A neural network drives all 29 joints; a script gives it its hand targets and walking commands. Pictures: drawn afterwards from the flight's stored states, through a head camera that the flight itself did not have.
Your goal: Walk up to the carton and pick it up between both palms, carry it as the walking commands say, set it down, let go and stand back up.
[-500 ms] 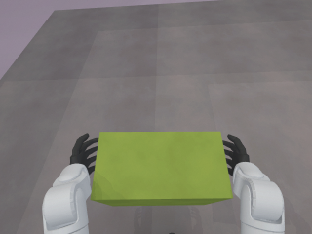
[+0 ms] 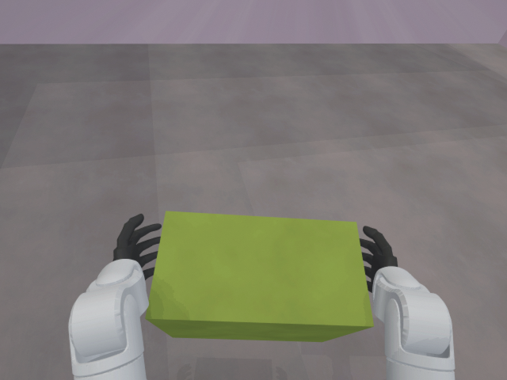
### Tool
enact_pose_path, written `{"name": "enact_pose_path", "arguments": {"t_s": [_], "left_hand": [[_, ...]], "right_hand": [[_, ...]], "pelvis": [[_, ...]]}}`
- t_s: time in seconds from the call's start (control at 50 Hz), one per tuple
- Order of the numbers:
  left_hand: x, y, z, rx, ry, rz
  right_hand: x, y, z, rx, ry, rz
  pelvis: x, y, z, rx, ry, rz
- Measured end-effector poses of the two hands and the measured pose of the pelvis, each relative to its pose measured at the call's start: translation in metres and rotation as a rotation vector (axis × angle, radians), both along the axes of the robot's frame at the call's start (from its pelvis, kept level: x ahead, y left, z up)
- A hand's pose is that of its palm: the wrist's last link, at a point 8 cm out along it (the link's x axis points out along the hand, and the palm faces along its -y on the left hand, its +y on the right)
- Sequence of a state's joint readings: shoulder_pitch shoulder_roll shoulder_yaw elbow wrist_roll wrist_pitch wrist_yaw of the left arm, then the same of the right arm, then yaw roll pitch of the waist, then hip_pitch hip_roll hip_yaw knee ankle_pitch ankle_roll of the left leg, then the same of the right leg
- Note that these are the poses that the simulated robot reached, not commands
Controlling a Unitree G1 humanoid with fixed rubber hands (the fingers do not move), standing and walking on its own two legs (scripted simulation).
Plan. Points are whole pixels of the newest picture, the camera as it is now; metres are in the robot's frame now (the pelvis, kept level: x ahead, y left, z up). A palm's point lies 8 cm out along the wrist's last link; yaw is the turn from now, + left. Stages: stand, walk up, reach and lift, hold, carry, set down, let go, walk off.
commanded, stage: carry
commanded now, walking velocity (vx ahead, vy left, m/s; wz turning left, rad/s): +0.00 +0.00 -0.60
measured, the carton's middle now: (255, 285) +0.29 +0.02 +0.00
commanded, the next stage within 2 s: none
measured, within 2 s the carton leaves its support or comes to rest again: neither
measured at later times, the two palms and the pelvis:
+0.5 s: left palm (237, 246) +0.31 +0.05 +0.08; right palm (473, 323) +0.22 -0.29 +0.06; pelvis +0.00 -0.05 +0.00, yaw -11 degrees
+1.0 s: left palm (352, 260) +0.31 -0.13 +0.07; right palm out of the picture +0.13 -0.43 +0.04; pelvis -0.02 -0.14 -0.02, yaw -28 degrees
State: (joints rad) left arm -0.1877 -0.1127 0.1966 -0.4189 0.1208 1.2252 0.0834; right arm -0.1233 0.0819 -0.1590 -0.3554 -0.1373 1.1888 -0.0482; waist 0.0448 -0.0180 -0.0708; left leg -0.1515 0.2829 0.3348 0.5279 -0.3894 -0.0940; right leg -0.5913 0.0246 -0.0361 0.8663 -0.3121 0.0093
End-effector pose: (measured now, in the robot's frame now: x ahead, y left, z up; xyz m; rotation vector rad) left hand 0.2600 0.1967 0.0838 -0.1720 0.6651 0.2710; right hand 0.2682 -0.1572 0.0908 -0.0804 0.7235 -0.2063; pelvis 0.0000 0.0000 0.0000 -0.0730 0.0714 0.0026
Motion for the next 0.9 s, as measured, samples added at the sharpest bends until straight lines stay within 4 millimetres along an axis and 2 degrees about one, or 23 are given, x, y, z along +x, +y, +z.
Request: {"name": "enact_pose_path", "arguments": {"t_s": [0.08,0.12,0.18,0.26,0.34,0.48,0.58,0.68,0.78,0.9], "left_hand": [[0.033,-0.051,-0.005,0.042,-0.028,-0.064],[0.043,-0.075,-0.011,0.071,-0.015,-0.102],[0.048,-0.102,-0.019,0.107,0.047,-0.153],[0.050,-0.124,-0.023,0.133,0.097,-0.199],[0.050,-0.135,-0.018,0.145,0.080,-0.229],[0.048,-0.143,-0.001,0.133,0.025,-0.272],[0.044,-0.145,0.000,0.080,-0.027,-0.305],[0.038,-0.157,0.001,0.058,-0.003,-0.337],[0.046,-0.191,0.000,0.029,0.003,-0.383],[0.054,-0.268,-0.007,0.051,0.008,-0.481]], "right_hand": [[0.008,-0.050,-0.023,0.031,-0.021,-0.066],[0.006,-0.073,-0.038,0.065,-0.011,-0.111],[-0.007,-0.097,-0.055,0.113,0.052,-0.173],[-0.020,-0.116,-0.065,0.137,0.104,-0.219],[-0.028,-0.126,-0.058,0.136,0.084,-0.244],[-0.044,-0.131,-0.034,0.115,0.025,-0.286],[-0.059,-0.130,-0.017,0.060,-0.030,-0.321],[-0.075,-0.139,-0.002,0.042,-0.008,-0.363],[-0.086,-0.167,0.003,0.007,-0.002,-0.412],[-0.113,-0.228,-0.016,0.025,0.006,-0.512]], "pelvis": [[0.016,-0.030,-0.019,0.050,-0.004,-0.053],[0.017,-0.038,-0.023,0.059,-0.024,-0.066],[0.015,-0.046,-0.017,0.085,-0.028,-0.093],[0.010,-0.053,-0.009,0.112,-0.011,-0.121],[0.007,-0.056,-0.005,0.128,-0.004,-0.147],[0.000,-0.051,0.002,0.146,0.012,-0.195],[-0.004,-0.046,-0.007,0.096,-0.003,-0.228],[-0.001,-0.056,0.000,0.043,-0.044,-0.294],[-0.004,-0.075,0.003,0.012,-0.023,-0.377],[-0.009,-0.116,-0.008,0.032,-0.010,-0.470]]}}
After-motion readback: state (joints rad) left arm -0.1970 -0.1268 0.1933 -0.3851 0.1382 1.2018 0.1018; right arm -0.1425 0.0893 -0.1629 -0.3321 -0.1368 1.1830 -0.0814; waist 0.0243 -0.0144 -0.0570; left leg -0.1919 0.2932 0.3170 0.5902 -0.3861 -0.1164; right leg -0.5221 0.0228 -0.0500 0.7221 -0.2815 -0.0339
